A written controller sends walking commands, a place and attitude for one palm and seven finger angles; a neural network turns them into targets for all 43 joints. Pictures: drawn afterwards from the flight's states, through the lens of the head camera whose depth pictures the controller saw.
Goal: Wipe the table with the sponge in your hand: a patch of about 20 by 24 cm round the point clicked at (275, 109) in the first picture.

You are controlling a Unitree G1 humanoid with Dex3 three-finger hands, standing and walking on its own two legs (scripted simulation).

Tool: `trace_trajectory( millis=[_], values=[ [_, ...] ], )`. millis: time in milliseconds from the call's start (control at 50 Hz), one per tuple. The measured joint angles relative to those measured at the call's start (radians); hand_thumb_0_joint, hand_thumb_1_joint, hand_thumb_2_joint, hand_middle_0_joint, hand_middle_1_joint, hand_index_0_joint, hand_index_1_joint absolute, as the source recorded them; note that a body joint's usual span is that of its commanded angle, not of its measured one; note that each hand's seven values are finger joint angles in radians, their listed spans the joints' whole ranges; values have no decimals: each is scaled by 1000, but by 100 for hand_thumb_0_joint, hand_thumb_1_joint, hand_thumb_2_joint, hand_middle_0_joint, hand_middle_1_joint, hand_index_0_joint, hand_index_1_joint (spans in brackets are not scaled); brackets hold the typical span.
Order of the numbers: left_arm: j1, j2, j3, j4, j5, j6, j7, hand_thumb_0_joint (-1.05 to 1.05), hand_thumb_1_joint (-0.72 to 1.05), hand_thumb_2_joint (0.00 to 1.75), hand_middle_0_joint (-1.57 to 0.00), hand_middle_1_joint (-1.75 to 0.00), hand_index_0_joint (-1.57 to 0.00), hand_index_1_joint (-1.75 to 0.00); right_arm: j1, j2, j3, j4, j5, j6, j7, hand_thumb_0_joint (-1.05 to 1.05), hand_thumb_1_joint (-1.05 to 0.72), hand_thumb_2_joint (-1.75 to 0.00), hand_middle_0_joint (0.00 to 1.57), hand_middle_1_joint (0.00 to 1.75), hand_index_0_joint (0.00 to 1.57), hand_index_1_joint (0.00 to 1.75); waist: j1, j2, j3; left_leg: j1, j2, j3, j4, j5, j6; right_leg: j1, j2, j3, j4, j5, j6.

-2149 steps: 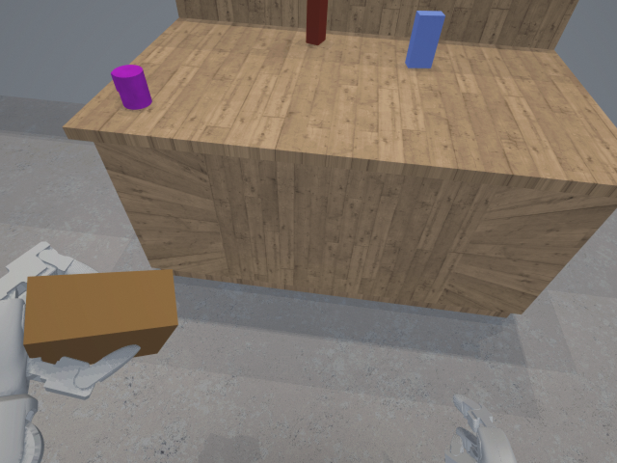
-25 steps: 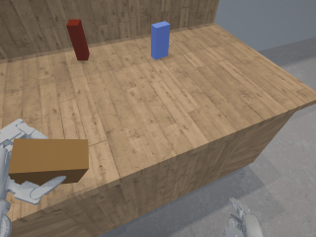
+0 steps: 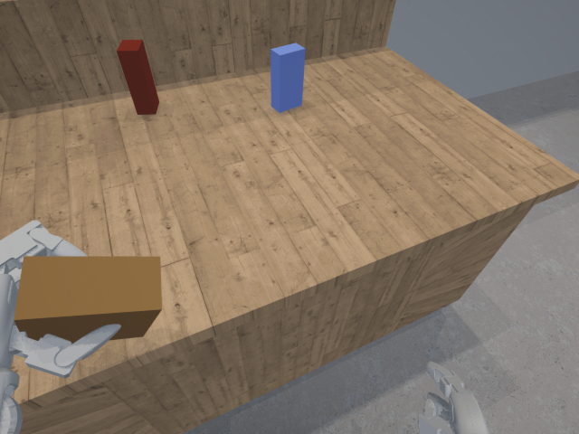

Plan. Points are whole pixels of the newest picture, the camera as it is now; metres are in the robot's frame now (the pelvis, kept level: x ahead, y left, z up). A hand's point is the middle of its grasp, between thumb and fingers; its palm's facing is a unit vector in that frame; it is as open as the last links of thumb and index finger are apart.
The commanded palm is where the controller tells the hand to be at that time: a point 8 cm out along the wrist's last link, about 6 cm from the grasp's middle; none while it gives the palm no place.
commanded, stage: shuffle to correct the standing spot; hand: left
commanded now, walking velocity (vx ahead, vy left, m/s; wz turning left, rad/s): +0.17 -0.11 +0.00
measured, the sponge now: (112, 302) +0.22 +0.21 +0.13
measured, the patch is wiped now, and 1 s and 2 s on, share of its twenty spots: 0.00 0.00 0.00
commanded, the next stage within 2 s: come to a stop and stand still in 1.72 s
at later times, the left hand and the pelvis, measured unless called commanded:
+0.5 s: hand (56, 297) +0.22 +0.25 +0.15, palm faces +0.34 -0.86 -0.37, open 9.7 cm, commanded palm +0.16 +0.29 +0.18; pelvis +0.00 +0.01 +0.00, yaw +0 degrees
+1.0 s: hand (56, 305) +0.21 +0.25 +0.16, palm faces +0.35 -0.86 -0.37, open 9.7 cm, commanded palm +0.16 +0.29 +0.18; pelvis +0.00 +0.00 +0.00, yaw +1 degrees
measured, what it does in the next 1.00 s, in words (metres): stands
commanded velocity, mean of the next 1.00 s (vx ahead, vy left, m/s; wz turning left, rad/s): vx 0.16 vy -0.12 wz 0.00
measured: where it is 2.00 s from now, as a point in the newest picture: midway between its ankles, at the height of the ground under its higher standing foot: outside the picture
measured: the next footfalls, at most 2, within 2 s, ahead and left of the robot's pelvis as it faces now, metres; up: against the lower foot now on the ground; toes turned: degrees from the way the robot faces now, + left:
none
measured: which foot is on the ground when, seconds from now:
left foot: down 0.00-1.00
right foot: down 0.00-1.00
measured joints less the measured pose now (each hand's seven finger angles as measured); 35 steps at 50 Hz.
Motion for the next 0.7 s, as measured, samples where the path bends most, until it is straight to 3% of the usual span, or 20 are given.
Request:
trace_trajectory(
  millis=[220,700],
  values=[
    [-18,-8,-13,-5,15,-1,8,-1,-47,106,-78,-138,-78,-137,9,15,14,8,-6,-11,-2,2,-90,-89,20,30,21,30,13,-10,7,7,-15,4,-27,18,0,5,-15,3,-20,13,15],
    [-12,0,-8,-12,9,1,8,-1,-47,106,-78,-138,-78,-137,-11,9,8,1,-4,-10,1,1,-90,-89,20,30,21,30,10,-7,8,8,-18,2,-22,7,0,9,-18,2,-19,3,19]
  ],
)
